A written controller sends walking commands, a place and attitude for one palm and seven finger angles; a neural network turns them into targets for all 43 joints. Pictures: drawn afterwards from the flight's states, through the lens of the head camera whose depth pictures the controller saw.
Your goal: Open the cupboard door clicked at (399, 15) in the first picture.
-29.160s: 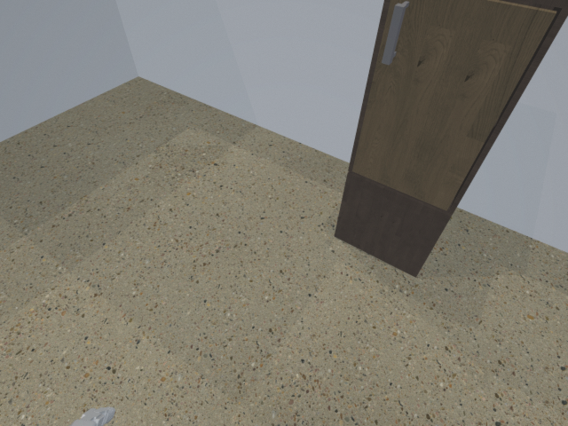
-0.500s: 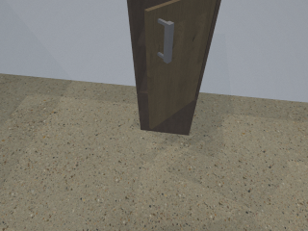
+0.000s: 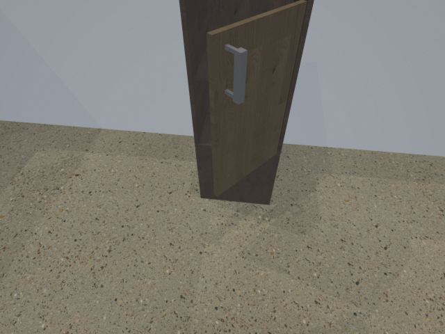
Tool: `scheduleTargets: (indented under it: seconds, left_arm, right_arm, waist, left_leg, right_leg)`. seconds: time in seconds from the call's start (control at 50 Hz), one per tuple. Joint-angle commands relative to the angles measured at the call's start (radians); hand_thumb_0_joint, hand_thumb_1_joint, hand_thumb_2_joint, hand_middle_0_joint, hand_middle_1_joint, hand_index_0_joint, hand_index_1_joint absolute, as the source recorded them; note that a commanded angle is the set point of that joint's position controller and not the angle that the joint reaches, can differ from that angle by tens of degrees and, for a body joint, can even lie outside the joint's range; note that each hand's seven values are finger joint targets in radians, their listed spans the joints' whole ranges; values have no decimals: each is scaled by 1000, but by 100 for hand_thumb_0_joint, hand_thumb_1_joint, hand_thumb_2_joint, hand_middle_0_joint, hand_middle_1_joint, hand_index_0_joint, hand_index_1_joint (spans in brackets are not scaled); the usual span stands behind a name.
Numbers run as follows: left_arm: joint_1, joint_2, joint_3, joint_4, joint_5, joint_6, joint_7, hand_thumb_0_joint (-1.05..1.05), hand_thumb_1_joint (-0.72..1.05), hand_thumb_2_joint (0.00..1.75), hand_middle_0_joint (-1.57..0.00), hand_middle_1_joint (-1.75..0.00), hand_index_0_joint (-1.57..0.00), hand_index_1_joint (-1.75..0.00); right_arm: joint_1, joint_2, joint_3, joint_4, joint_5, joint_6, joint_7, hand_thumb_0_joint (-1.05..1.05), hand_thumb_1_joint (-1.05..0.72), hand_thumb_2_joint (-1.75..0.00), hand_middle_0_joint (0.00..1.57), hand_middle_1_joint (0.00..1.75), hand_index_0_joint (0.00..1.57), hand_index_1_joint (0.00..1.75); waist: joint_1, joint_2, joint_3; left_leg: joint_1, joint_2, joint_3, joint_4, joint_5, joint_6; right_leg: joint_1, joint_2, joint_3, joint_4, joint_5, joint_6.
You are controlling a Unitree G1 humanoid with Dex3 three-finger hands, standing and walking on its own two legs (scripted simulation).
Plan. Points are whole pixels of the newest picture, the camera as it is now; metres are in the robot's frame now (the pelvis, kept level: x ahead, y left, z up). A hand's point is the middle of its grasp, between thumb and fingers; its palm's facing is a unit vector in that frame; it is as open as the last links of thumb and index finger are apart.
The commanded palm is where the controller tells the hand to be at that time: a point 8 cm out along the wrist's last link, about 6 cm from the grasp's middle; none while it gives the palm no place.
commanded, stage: let the arm hang, fingers relaxed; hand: left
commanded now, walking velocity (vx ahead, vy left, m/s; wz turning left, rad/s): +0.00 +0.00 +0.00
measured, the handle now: (234, 74) +0.66 +0.01 +0.14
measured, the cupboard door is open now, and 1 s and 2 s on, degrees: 49 49 49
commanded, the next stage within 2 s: look to check the result in 0.20 s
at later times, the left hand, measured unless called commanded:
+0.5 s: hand out of the picture -0.01 +0.17 -0.18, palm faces +0.05 -0.98 -0.17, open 7.4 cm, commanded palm none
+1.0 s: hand out of the picture +0.02 +0.18 -0.18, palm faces +0.03 -0.98 -0.20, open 7.4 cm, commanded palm none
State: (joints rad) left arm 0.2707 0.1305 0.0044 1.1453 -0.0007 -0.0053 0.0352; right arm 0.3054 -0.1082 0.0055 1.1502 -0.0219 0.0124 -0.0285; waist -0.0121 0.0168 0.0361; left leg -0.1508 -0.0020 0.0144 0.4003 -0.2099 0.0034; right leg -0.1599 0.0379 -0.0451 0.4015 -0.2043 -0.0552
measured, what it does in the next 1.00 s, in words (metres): stands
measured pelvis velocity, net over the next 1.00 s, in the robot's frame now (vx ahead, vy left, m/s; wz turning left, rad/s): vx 0.02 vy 0.01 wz -0.02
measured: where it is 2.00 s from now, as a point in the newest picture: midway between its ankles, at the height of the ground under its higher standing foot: outside the picture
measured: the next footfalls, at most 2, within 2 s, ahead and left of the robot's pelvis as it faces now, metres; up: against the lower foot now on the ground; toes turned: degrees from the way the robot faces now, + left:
none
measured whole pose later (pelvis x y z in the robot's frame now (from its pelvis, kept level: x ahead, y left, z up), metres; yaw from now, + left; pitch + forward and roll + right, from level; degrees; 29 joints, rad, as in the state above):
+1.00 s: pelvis +0.02 +0.01 +0.00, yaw -1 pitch -1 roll +0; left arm 0.26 0.14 0.02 1.13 0.00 -0.01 0.03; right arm 0.25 -0.15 -0.01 1.14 -0.02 0.01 -0.04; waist 0.00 0.01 0.05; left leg -0.15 -0.01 0.04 0.41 -0.24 0.01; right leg -0.18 0.03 -0.02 0.43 -0.23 -0.04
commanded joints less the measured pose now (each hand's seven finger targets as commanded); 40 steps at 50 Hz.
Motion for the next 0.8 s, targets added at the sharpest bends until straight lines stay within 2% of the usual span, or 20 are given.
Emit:
scheduleTargets:
  seconds: [0.0,0.16,0.22,0.32,0.52,0.6,0.74,0.78]
  left_arm:
    - [66,95,21,-16,4,-15,4,0,90,90,-20,-30,-20,-30]
    - [74,88,23,-13,5,-14,5,0,90,90,-20,-30,-20,-30]
    - [84,84,24,-13,5,-17,6,0,90,90,-20,-30,-20,-30]
    - [90,79,22,-10,5,-16,6,0,90,90,-20,-30,-20,-30]
    - [81,87,24,-12,7,-19,6,0,90,90,-20,-30,-20,-30]
    - [74,92,23,-14,6,-20,4,0,90,90,-20,-30,-20,-30]
    - [63,111,27,-24,7,-24,3,0,90,90,-20,-30,-20,-30]
    - [54,115,28,-26,6,-25,3,0,90,90,-20,-30,-20,-30]
  right_arm:
    - [78,-89,-14,-15,0,-12,-13,0,-90,-90,20,30,20,30]
    - [96,-78,-15,-10,1,-11,-13,0,-90,-90,20,30,20,30]
    - [98,-80,-18,-14,3,-13,-14,0,-90,-90,20,30,20,30]
    - [92,-83,-17,-17,3,-15,-16,0,-90,-90,20,30,20,30]
    - [80,-100,-21,-23,4,-19,-15,0,-90,-90,20,30,20,30]
    - [70,-104,-19,-19,2,-21,-14,0,-90,-90,20,30,20,30]
    - [48,-123,-23,-25,4,-24,-13,0,-90,-90,20,30,20,30]
    - [41,-129,-22,-24,3,-25,-13,0,-90,-90,20,30,20,30]
  waist:
    - [5,-22,69]
    - [3,-18,85]
    - [4,-22,61]
    - [5,18,65]
    - [4,-13,56]
    - [2,4,63]
    - [3,-22,45]
    - [2,-5,43]
  left_leg:
    - [-59,79,-69,-75,9,28]
    - [-76,78,-73,-77,-14,31]
    - [-61,82,-73,-71,9,32]
    - [-60,87,-77,-75,14,31]
    - [-48,92,-83,-78,42,34]
    - [-44,91,-84,-85,52,33]
    - [-27,93,-83,-77,84,33]
    - [-25,93,-87,-81,95,34]
  right_leg:
    - [-40,-131,133,-116,-32,-3]
    - [-57,-128,131,-108,-54,-2]
    - [-46,-128,124,-102,-29,-2]
    - [-48,-126,116,-91,-8,-2]
    - [-41,-128,111,-82,24,2]
    - [-42,-130,114,-80,40,3]
    - [-25,-135,115,-83,71,3]
    - [-19,-134,118,-81,82,2]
